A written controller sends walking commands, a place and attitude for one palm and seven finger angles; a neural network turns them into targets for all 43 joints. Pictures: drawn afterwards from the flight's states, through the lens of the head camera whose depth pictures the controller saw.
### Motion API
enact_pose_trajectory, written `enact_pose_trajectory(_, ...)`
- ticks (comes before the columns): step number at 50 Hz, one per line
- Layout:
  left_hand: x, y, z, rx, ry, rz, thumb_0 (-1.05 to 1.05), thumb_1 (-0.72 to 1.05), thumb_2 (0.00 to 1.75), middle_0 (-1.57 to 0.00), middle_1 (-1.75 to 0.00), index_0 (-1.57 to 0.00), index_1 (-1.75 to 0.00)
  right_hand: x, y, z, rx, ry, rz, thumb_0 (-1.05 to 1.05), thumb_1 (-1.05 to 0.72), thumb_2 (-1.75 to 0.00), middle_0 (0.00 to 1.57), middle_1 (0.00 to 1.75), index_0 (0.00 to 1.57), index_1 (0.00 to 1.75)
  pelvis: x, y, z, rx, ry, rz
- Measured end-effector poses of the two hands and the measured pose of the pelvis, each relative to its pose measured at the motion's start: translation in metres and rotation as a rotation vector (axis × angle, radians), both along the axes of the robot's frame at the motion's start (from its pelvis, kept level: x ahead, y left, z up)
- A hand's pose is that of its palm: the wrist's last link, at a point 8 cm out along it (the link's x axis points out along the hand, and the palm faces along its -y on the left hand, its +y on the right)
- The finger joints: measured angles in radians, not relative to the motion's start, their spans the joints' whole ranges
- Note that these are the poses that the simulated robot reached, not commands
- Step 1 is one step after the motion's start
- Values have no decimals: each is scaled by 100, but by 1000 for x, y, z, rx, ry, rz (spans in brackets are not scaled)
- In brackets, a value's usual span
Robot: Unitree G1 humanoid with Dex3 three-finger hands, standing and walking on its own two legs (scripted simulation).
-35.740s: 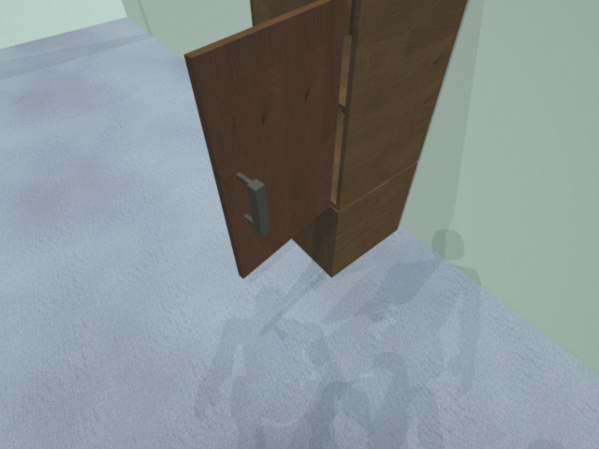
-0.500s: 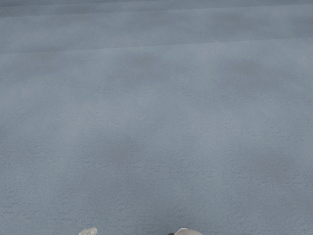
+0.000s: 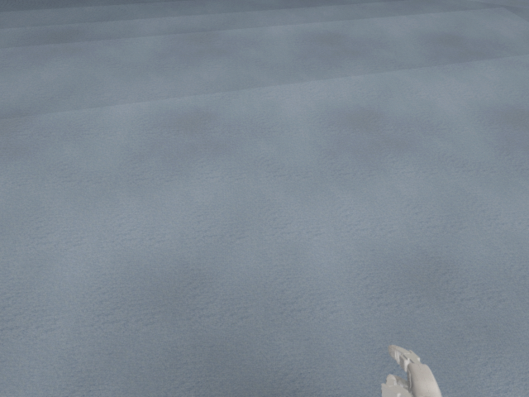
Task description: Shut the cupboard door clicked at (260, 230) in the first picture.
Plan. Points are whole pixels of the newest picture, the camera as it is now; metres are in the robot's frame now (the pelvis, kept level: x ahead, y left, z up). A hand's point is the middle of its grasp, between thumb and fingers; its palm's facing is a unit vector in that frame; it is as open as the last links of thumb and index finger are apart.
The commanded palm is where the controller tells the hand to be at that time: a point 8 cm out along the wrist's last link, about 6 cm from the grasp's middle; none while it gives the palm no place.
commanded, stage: turn to face it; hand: left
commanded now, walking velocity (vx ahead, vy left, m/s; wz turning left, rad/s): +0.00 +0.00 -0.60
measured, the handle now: out of the picture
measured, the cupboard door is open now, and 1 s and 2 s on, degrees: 67 67 67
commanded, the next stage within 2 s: none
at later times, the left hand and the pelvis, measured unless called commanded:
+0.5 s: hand (207, 350) +0.21 +0.13 -0.15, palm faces -0.36 -0.89 -0.29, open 7.4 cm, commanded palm none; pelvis +0.01 -0.03 -0.01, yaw -20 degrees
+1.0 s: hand (209, 356) +0.20 +0.12 -0.17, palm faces -0.51 -0.83 -0.21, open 7.4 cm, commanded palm none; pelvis +0.04 -0.02 +0.00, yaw -36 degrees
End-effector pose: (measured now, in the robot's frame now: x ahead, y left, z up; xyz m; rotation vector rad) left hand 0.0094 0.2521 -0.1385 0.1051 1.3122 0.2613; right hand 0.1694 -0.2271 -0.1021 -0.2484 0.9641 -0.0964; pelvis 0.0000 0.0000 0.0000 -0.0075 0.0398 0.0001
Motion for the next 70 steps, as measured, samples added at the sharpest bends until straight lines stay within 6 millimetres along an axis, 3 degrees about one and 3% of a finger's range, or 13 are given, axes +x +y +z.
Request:
enact_pose_trajectory(7, 62, 30, 4, -1, -53, -136, 1, 91, 90, -20, -30, -20, -30, -57, -1, 9, -57, 91, -96, 1, -90, -90, 21, 30, 20, 30, 4, 15, 8, -21, -29, -99)
enact_pose_trajectory(13, 114, 26, 13, 7, -77, -272, 1, 91, 90, -20, -30, -20, -30, -125, -16, 4, -55, 199, -250, 1, -90, -90, 21, 30, 21, 30, 7, 15, 12, -38, -31, -190)
enact_pose_trajectory(17, 150, 2, 17, 12, -98, -372, 1, 91, 90, -20, -30, -19, -30, -176, -27, -6, -34, 279, -359, 1, -90, -90, 21, 30, 20, 30, 8, 7, 9, -30, -31, -251)
enact_pose_trajectory(21, 185, -38, 21, 21, -143, -483, 1, 91, 90, -20, -30, -19, -30, -224, -40, -25, 6, 350, -461, 1, -90, -90, 21, 30, 20, 30, 8, -9, 1, -12, -32, -310)
enact_pose_trajectory(25, 207, -79, 24, 39, -213, -569, 1, 91, 90, -20, -30, -20, -30, -256, -56, -47, 46, 407, -537, 1, -90, -90, 20, 30, 20, 30, 6, -27, -11, -1, -36, -353)
enact_pose_trajectory(29, 204, -102, 34, 39, -206, -597, 1, 91, 90, -20, -30, -20, -30, -256, -63, -43, 67, 394, -574, 1, -91, -90, 20, 30, 20, 30, 5, -35, 0, 14, -41, -389)
enact_pose_trajectory(36, 193, -120, 33, 7, -149, -637, 1, 90, 89, -20, -30, -20, -30, -225, -69, -29, 91, 272, -599, 1, -91, -90, 20, 30, 20, 30, 8, -42, 9, 27, -31, -458)
enact_pose_trajectory(43, 191, -108, 18, -15, -79, -650, 1, 90, 89, -21, -30, -20, -30, -189, -69, -19, 62, 186, -627, 1, -91, -90, 20, 30, 20, 30, 22, -33, 8, 20, -17, -539)
enact_pose_trajectory(49, 210, -85, -5, -18, -13, -673, 1, 90, 89, -20, -30, -20, -30, -175, -59, -9, -1, 127, -662, 1, -90, -90, 20, 30, 20, 30, 38, -19, -2, 3, -9, -616)
enact_pose_trajectory(54, 234, -87, 1, -18, -8, -740, 1, 91, 90, -20, -30, -20, -30, -193, -44, 1, -11, 160, -709, 1, -90, -90, 21, 30, 20, 30, 43, -17, 7, -26, -18, -684)
enact_pose_trajectory(58, 253, -104, 8, -16, -23, -806, 1, 91, 90, -20, -30, -20, -30, -217, -36, 0, 9, 188, -779, 1, -90, -90, 21, 30, 21, 30, 43, -19, 10, -39, -20, -741)
enact_pose_trajectory(66, 283, -181, 16, -2, -123, -990, 1, 91, 90, -20, -30, -20, -30, -291, -30, -32, 94, 243, -955, 1, -90, -90, 21, 30, 21, 30, 31, -43, -5, -22, -36, -855)
enact_pose_trajectory(70, 284, -216, 22, 4, -188, -1054, 1, 91, 90, -20, -30, -20, -30, -322, -33, -48, 124, 295, -1026, 1, -90, -90, 21, 30, 20, 30, 24, -52, -10, -18, -41, -889)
